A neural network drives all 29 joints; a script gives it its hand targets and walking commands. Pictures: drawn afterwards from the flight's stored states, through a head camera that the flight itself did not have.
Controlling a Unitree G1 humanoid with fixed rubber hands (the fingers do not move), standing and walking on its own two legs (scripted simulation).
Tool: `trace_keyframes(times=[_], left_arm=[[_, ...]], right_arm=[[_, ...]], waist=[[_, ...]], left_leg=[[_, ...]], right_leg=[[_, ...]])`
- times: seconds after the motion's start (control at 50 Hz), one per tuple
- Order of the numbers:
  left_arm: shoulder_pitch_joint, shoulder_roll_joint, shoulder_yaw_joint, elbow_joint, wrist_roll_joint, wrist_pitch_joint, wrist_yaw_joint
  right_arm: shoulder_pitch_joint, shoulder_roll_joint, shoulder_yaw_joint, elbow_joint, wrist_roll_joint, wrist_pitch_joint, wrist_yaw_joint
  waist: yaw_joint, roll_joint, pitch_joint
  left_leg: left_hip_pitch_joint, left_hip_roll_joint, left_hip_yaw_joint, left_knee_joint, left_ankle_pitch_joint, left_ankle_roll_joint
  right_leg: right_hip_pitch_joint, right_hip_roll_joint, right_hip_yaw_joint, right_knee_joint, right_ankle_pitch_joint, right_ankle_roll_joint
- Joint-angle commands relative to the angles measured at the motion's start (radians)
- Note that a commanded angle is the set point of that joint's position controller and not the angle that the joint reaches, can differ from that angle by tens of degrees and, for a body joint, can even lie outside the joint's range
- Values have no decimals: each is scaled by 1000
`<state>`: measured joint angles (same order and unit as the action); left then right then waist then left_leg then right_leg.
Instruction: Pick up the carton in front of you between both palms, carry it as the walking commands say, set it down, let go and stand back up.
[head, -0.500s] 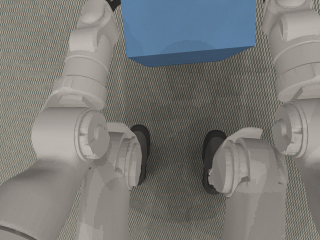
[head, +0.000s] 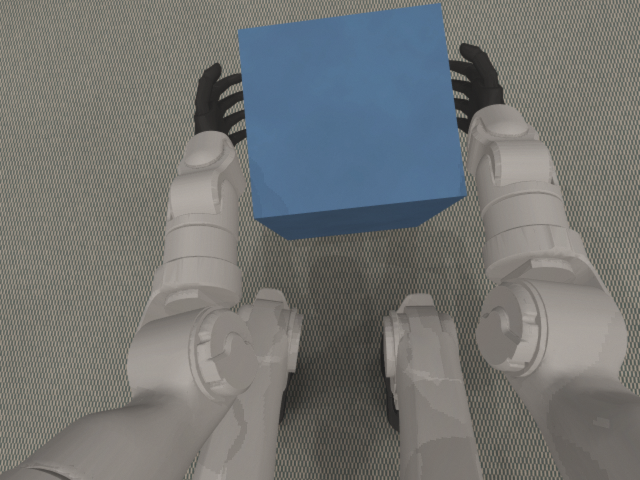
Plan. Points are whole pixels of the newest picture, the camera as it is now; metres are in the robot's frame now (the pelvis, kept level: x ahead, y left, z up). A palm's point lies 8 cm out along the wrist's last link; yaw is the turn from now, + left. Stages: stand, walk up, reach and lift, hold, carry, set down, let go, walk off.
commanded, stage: reach and lift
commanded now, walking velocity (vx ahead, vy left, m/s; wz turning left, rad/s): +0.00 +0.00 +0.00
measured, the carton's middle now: (346, 149) +0.51 -0.01 -0.13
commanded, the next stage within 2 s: none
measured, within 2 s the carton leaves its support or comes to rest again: neither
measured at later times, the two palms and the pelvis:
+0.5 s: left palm (149, 96) +0.46 +0.14 +0.09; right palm (551, 90) +0.47 -0.16 +0.08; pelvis +0.05 +0.00 +0.13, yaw -1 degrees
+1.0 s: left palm out of the picture +0.43 +0.15 +0.25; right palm out of the picture +0.42 -0.15 +0.24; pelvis +0.09 +0.01 +0.26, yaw -2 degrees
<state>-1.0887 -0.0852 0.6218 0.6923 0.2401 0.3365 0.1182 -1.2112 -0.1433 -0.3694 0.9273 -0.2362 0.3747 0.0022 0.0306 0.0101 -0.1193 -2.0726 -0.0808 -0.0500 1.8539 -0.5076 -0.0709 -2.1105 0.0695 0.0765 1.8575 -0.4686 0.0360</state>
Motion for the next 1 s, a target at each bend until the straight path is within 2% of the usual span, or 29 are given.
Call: trace_keyframes(times=[0.0,0.1,0.16,0.28,0.38,0.54,0.68,0.84,0.98], left_arm=[[-691,-1011,-557,31,-160,29,-277],[-591,-1100,-713,-44,-228,44,-292],[-516,-1113,-780,-83,-255,46,-289],[-354,-1096,-817,-100,-255,43,-282],[-226,-1088,-797,-60,-228,36,-288],[-132,-1112,-799,-33,-206,4,-303],[-17,-1131,-813,-28,-181,6,-308],[128,-1141,-845,-59,-166,31,-317],[258,-1131,-880,-103,-168,86,-331]], right_arm=[[-513,1080,298,-62,113,-30,247],[-485,1129,427,-225,179,-30,247],[-438,1166,517,-297,227,-21,241],[-311,1229,613,-347,272,-11,224],[-197,1254,611,-327,249,-18,210],[-64,1263,571,-304,194,-57,189],[35,1279,579,-326,180,-57,200],[131,1290,643,-405,198,-31,219],[265,1282,663,-448,199,23,222]], waist=[[-41,-28,-1019],[-57,9,-1164],[-49,-9,-1196],[-12,-73,-1112],[3,-90,-967],[-30,-40,-804],[-31,-13,-713],[-19,-23,-615],[-29,-19,-478]], left_leg=[[508,-105,151,-269,37,28],[651,-107,139,-314,190,8],[715,-109,132,-345,247,6],[784,-111,116,-436,261,22],[839,-111,93,-534,234,35],[971,-103,61,-684,213,40],[1146,-87,33,-837,221,45],[1394,-63,-6,-1007,324,58],[1628,-42,-33,-1173,457,60]], right_leg=[[659,90,-151,-276,18,-43],[790,92,-152,-310,187,-42],[874,96,-147,-338,252,-32],[1008,99,-127,-430,284,-8],[1088,97,-101,-536,263,-3],[1231,90,-60,-696,246,-23],[1383,82,-41,-837,243,-33],[1575,65,-25,-996,330,-35],[1748,51,-6,-1161,447,-35]])
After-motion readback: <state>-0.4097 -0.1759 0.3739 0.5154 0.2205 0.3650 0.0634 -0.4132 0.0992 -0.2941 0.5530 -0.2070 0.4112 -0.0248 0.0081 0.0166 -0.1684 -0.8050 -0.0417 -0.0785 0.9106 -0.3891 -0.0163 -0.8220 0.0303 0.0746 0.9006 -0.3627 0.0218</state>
